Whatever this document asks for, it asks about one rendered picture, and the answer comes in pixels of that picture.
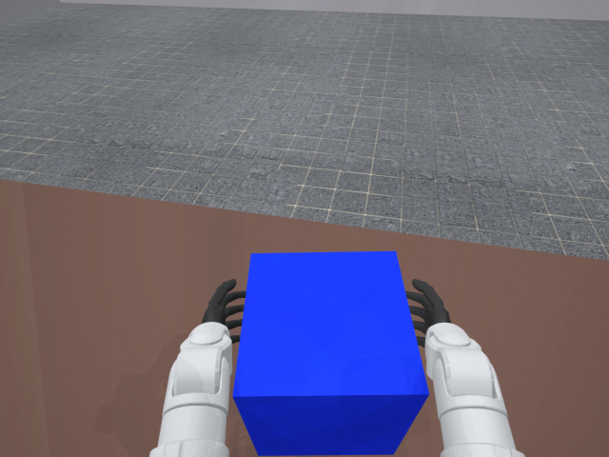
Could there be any robot left hand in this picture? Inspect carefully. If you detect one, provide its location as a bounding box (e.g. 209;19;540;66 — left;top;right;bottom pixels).
202;279;246;344

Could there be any carton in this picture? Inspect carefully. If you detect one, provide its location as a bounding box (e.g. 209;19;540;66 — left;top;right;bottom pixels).
232;251;429;456

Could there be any robot right hand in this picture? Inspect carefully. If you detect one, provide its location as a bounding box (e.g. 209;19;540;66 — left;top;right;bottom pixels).
405;279;452;348

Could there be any left robot forearm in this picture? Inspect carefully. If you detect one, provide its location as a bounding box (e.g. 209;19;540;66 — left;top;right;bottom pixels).
149;322;232;457

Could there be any right robot forearm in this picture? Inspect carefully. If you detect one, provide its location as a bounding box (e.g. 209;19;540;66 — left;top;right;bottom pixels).
425;323;525;457

